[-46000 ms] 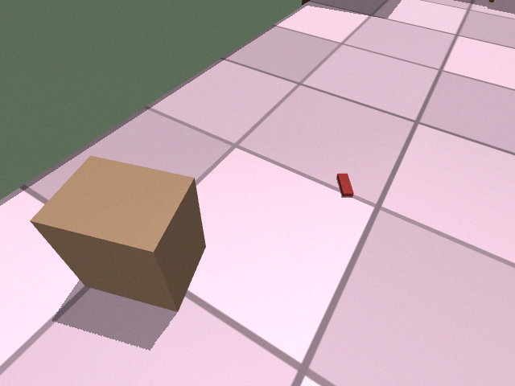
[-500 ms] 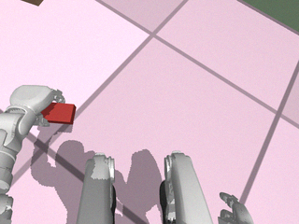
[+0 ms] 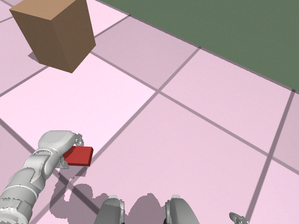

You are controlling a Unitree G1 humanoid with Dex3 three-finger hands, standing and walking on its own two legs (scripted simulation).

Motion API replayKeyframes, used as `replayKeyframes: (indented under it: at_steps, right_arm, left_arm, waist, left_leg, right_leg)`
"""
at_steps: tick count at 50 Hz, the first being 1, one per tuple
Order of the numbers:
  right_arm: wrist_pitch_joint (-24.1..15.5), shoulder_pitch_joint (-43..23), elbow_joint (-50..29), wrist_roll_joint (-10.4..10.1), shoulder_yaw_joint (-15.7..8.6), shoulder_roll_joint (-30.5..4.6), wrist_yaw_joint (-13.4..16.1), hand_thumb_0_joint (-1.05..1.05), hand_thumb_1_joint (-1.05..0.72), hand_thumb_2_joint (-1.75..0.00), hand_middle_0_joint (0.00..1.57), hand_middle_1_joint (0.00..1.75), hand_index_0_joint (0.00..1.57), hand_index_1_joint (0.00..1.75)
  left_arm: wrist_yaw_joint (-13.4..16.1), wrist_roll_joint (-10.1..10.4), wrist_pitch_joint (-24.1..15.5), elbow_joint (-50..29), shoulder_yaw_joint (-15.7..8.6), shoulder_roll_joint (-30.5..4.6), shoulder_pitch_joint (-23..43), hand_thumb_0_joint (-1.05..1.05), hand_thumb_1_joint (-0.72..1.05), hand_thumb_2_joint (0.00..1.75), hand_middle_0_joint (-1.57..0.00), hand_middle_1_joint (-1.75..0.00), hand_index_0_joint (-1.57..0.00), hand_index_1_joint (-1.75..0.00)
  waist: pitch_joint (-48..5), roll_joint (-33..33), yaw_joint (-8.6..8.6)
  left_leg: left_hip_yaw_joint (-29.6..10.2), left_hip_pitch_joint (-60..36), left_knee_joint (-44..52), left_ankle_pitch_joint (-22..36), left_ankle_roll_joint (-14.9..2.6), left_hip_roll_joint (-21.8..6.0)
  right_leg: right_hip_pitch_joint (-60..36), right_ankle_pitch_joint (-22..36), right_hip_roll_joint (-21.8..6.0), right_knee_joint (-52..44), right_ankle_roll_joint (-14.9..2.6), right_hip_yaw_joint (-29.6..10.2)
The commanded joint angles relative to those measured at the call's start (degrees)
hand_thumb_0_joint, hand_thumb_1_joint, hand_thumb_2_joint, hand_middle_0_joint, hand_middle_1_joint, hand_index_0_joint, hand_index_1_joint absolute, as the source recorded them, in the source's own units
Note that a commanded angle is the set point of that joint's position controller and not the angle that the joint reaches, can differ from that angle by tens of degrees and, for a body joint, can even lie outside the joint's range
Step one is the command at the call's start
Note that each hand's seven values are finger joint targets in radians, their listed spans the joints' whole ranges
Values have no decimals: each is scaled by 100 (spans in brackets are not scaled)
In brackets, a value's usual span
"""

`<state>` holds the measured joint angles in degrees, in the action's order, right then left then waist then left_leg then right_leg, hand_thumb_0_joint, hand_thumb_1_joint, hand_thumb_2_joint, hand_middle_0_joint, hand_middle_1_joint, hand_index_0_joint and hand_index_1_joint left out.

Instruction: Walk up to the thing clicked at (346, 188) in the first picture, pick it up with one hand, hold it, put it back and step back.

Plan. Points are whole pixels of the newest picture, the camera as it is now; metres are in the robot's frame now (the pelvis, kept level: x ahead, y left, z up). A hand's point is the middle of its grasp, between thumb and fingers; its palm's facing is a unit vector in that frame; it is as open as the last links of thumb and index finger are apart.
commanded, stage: lift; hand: left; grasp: from above
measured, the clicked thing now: (66, 155) +0.35 +0.25 -0.11
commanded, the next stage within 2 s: hold in 0.38 s
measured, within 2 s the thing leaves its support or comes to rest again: neither
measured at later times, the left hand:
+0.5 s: hand (62, 136) +0.36 +0.22 +0.01, palm faces -0.49 -0.03 -0.87, open 8.5 cm
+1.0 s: hand (61, 128) +0.36 +0.22 +0.04, palm faces -0.48 -0.01 -0.87, open 8.5 cm
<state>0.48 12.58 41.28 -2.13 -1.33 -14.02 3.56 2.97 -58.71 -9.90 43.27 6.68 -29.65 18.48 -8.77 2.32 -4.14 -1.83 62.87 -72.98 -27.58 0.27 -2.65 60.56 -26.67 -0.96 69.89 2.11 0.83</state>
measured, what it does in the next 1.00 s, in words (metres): rises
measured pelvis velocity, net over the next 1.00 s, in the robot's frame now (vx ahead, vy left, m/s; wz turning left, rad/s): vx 0.06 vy -0.01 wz -0.01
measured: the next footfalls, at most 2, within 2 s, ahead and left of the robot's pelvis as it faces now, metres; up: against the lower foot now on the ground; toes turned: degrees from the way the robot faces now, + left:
none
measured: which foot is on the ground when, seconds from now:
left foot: down 0.00-1.00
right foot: down 0.00-1.00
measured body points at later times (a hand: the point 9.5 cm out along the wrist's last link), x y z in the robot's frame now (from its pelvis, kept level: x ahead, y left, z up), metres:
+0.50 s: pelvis +0.04 +0.00 +0.07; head +0.10 +0.00 +0.52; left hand +0.38 +0.22 +0.06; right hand +0.13 -0.27 -0.05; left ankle +0.07 +0.12 -0.62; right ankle +0.07 -0.15 -0.62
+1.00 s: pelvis +0.06 -0.01 +0.09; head +0.09 -0.02 +0.54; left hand +0.38 +0.21 +0.09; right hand +0.18 -0.27 -0.03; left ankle +0.07 +0.12 -0.62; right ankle +0.07 -0.15 -0.62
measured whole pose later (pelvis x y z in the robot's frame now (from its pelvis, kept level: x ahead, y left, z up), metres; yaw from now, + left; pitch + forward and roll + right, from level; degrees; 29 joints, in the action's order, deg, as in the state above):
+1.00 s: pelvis +0.06 -0.01 +0.09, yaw -1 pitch +7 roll +0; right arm 4.5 12.2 40.4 -2.7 -3.1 -14.1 3.5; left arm -1.3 -59.1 -8.5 39.4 9.7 -25.3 14.5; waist -4.3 1.9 -1.0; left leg 1.7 27.8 -40.5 -19.6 0.7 -2.1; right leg 27.8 -19.2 -1.5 40.0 1.8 -1.2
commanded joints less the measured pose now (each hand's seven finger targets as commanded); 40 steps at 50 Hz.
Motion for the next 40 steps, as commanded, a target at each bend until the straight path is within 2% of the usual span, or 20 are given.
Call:
replayKeyframes:
  at_steps: [1, 4, 5, 8, 10, 12, 15, 17, 21, 25, 29, 34, 35, 36, 37, 38, 39, 40]
  right_arm:
    - [-275, 140, -473, -9, -297, -872, 50, 0, -91, -90, 20, 30, 20, 30]
    - [-283, 202, -424, 9, -315, -844, 35, 0, -91, -90, 20, 30, 20, 30]
    - [-282, 238, -445, -16, -304, -843, 26, 0, -91, -90, 20, 30, 20, 30]
    - [-272, 279, -386, -4, -335, -851, 8, 0, -91, -90, 20, 30, 20, 30]
    - [-255, 287, -419, -20, -361, -835, -1, 0, -91, -90, 20, 30, 20, 30]
    - [-233, 255, -441, -26, -363, -840, -5, 0, -91, -90, 20, 30, 20, 30]
    - [-197, 202, -501, -35, -365, -811, 1, 0, -91, -90, 20, 30, 20, 30]
    - [-175, 234, -497, -33, -382, -811, 15, 0, -91, -90, 20, 30, 20, 30]
    - [-140, 156, -566, -39, -364, -791, 33, 0, -91, -90, 20, 30, 20, 30]
    - [-116, 127, -575, -27, -394, -804, 37, 0, -90, -90, 20, 30, 20, 30]
    - [-70, 164, -488, -19, -423, -818, 38, 0, -90, -90, 20, 30, 20, 30]
    - [-7, 137, -510, -28, -435, -830, 24, 0, -90, -89, 20, 30, 20, 30]
    - [8, 88, -538, -32, -437, -832, 22, 0, -90, -90, 20, 30, 20, 30]
    - [26, 87, -540, -23, -432, -818, 21, 0, -90, -90, 20, 30, 20, 30]
    - [43, 61, -555, -27, -439, -830, 18, 0, -90, -90, 20, 30, 20, 30]
    - [62, 20, -598, -39, -426, -812, 13, 0, -90, -90, 20, 30, 20, 30]
    - [79, 12, -623, -38, -425, -814, 14, 0, -90, -90, 20, 30, 20, 30]
    - [95, -34, -635, -38, -427, -822, 21, 0, -90, -89, 20, 30, 20, 30]
  left_arm:
    - [481, -39, 29, -847, -487, -1156, 1887, 0, 64, 44, -93, -54, -98, -49]
    - [579, -91, 105, -860, -411, -1128, 2164, 0, 63, 48, -92, -56, -97, -52]
    - [595, -72, 150, -785, -351, -1040, 2039, 0, 64, 51, -94, -56, -98, -52]
    - [612, -77, 243, -649, -396, -1090, 2005, 0, 62, 52, -93, -57, -97, -53]
    - [578, -77, 307, -531, -271, -887, 1836, 0, 65, 52, -95, -57, -99, -53]
    - [549, -40, 342, -587, -326, -978, 1899, 0, 66, 54, -96, -56, -100, -52]
    - [407, 12, 351, -550, -164, -774, 1663, 0, 65, 50, -95, -55, -99, -50]
    - [322, 36, 339, -678, -251, -887, 1717, 0, 61, 49, -91, -56, -96, -51]
    - [207, 92, 256, -889, -221, -843, 1685, 0, 62, 52, -93, -56, -97, -51]
    - [221, 36, 157, -1102, -285, -890, 1797, 0, 63, 50, -92, -56, -97, -50]
    - [188, -35, 128, -1087, -261, -856, 1744, 0, 64, 50, -93, -56, -98, -50]
    - [118, 8, 131, -1057, -233, -778, 1595, 0, 64, 51, -93, -55, -98, -49]
    - [92, 10, 133, -1110, -215, -787, 1611, 0, 65, 54, -95, -54, -100, -50]
    - [70, 16, 131, -1103, -218, -763, 1598, 0, 65, 54, -94, -55, -99, -50]
    - [55, 42, 124, -1230, -287, -851, 1602, 0, 66, 55, -95, -55, -100, -50]
    - [34, 16, 146, -1082, -248, -788, 1396, 0, 66, 56, -97, -54, -101, -50]
    - [3, -5, 151, -1090, -194, -724, 1385, 0, 67, 56, -97, -54, -101, -49]
    - [-13, 35, 140, -1315, -259, -809, 1546, 0, 68, 55, -97, -54, -101, -49]
  waist:
    - [-1655, 430, -7]
    - [-1686, 456, -13]
    - [-1594, 298, -18]
    - [-1649, 258, 60]
    - [-1599, 154, 64]
    - [-1489, 210, 111]
    - [-1280, -30, 99]
    - [-1371, 28, 143]
    - [-1291, 129, 168]
    - [-1366, 201, 192]
    - [-1466, 145, 185]
    - [-1344, -51, 185]
    - [-1312, 7, 227]
    - [-1268, -46, 197]
    - [-1282, 24, 259]
    - [-1148, -10, 277]
    - [-1121, -70, 241]
    - [-1223, -4, 260]
  left_leg:
    - [-99, -2115, 1806, -16, -38, 191]
    - [-8, -2496, 1991, 490, -22, 210]
    - [20, -2530, 2064, 591, -38, 242]
    - [56, -2778, 2237, 1070, -27, 250]
    - [79, -2980, 2374, 1289, -29, 244]
    - [102, -3100, 2555, 1291, -33, 255]
    - [146, -3205, 2757, 1254, -64, 285]
    - [156, -3386, 2839, 1471, -51, 300]
    - [154, -3738, 3117, 1555, -23, 275]
    - [170, -4009, 3253, 1792, 3, 262]
    - [165, -4301, 3279, 2430, 13, 234]
    - [244, -4343, 3353, 2627, -24, 284]
    - [268, -4374, 3372, 2664, -26, 300]
    - [263, -4319, 3382, 2631, -34, 303]
    - [262, -4404, 3471, 2599, -20, 294]
    - [277, -4370, 3488, 2574, -26, 312]
    - [291, -4353, 3484, 2564, -42, 311]
    - [286, -4457, 3524, 2599, -35, 310]
  right_leg:
    - [-1118, 113, 288, -1535, -278, 3]
    - [-1503, 530, 270, -1812, -265, -30]
    - [-1657, 599, 271, -1941, -268, -39]
    - [-2052, 1014, 266, -2101, -257, -58]
    - [-2237, 1203, 271, -2235, -260, -60]
    - [-2388, 1203, 264, -2410, -256, -71]
    - [-2606, 1197, 253, -2695, -243, -99]
    - [-2802, 1384, 254, -2783, -239, -121]
    - [-2910, 1381, 269, -2952, -261, -74]
    - [-3059, 1541, 275, -3061, -276, -64]
    - [-3240, 2061, 296, -3067, -269, -43]
    - [-3530, 2363, 262, -3230, -233, -99]
    - [-3603, 2416, 256, -3283, -220, -110]
    - [-3597, 2403, 259, -3302, -218, -115]
    - [-3664, 2318, 261, -3330, -233, -87]
    - [-3668, 2306, 251, -3364, -230, -106]
    - [-3665, 2344, 254, -3394, -221, -117]
    - [-3732, 2368, 253, -3421, -216, -120]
